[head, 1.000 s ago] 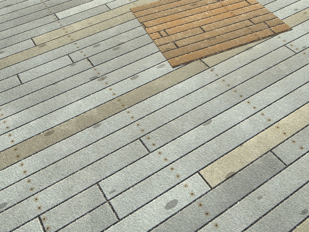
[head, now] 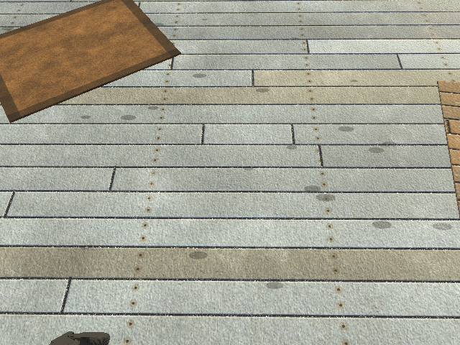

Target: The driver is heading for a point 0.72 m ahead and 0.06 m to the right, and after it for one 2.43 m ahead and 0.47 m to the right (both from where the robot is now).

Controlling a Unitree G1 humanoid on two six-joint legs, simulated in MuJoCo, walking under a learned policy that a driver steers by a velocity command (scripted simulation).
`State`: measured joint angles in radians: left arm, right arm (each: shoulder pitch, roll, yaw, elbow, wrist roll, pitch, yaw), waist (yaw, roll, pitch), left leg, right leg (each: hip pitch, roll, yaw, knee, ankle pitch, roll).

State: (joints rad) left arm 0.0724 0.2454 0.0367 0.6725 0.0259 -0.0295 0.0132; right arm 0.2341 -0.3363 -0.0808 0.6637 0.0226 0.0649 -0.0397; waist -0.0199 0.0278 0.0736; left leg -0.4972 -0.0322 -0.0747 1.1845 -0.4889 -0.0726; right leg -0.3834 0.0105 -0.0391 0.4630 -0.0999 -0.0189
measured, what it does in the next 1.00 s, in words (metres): steps on the spot: left foot, then right foot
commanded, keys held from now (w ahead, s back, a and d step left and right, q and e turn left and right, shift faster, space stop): q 0.10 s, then no key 0.90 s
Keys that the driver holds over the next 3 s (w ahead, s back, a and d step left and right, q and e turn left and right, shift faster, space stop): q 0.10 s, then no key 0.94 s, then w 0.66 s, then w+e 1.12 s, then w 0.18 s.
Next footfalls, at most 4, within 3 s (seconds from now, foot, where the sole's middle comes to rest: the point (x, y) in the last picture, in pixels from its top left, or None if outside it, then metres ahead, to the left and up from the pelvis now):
0.26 left None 0.06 0.14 -0.77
0.58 right None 0.08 -0.09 -0.77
1.72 left None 0.41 0.21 -0.77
2.28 right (247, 250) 0.72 -0.02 -0.77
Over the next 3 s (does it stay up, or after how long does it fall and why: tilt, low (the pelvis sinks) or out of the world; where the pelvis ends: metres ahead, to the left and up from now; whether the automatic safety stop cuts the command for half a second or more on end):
stays up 0.97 0.02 0.01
